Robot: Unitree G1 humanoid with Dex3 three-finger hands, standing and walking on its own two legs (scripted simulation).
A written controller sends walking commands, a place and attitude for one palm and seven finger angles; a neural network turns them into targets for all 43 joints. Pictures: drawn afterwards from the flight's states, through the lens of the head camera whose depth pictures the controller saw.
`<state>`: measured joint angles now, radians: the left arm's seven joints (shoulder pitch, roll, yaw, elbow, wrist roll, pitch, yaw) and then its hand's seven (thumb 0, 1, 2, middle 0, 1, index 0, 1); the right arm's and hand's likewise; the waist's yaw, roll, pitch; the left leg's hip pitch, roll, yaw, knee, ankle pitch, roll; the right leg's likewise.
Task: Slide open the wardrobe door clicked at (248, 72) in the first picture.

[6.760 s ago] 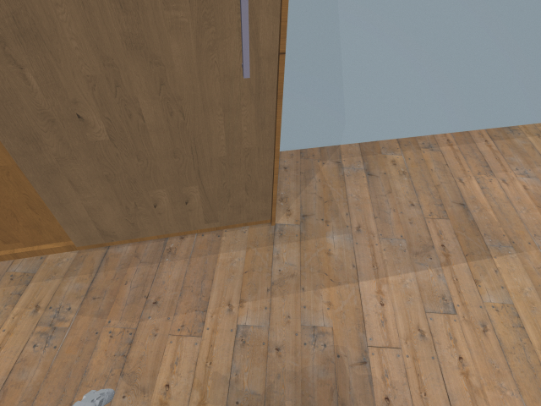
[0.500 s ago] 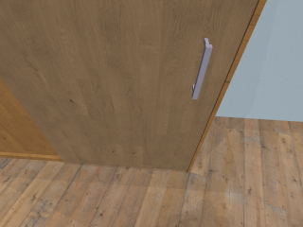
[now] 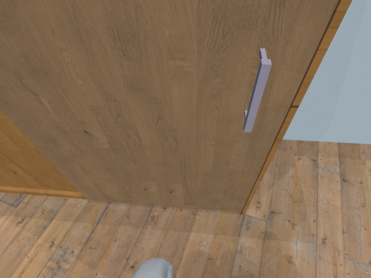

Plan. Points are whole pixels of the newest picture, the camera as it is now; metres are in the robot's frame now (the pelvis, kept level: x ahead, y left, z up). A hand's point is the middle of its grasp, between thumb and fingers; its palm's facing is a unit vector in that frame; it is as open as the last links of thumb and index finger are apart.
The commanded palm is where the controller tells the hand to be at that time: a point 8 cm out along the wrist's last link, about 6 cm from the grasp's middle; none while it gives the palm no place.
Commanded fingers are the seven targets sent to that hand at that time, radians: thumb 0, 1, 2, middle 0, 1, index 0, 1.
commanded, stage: come to a stop and stand still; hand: right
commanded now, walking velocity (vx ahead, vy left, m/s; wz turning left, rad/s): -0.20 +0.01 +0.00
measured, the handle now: (254, 94) +0.49 -0.11 +0.12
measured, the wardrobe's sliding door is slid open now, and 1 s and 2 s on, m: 0.00 0.00 0.00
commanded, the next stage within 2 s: look again from close up in 1.58 s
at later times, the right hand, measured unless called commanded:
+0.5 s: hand out of the picture +0.13 -0.13 -0.18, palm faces +0.05 +0.97 -0.22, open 7.3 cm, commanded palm none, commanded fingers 0.00 -0.90 -0.90 0.20 0.30 0.20 0.30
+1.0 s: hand out of the picture +0.00 -0.14 -0.17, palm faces +0.00 +0.98 -0.20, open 7.4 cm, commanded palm none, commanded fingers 0.00 -0.90 -0.90 0.20 0.30 0.20 0.30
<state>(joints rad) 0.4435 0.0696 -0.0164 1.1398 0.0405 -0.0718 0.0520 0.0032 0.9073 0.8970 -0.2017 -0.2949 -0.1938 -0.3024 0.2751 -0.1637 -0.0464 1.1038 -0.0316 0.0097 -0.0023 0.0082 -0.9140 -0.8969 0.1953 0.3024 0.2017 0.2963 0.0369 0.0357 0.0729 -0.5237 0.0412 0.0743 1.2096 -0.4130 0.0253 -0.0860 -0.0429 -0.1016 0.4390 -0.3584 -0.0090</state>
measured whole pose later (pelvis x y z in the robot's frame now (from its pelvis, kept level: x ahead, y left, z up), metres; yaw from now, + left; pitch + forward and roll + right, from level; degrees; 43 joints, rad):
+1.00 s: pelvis +0.00 +0.04 +0.00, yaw -1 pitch +2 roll -1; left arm 0.39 0.11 0.00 1.09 0.03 -0.01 0.03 0.01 0.90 0.90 -0.21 -0.30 -0.20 -0.30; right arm 0.27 -0.17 -0.02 1.08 -0.02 0.01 -0.02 0.01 -0.91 -0.90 0.19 0.30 0.20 0.30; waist 0.03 0.02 0.06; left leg -0.31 0.04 0.03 0.63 -0.35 0.00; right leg -0.24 -0.01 -0.06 0.45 -0.25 0.00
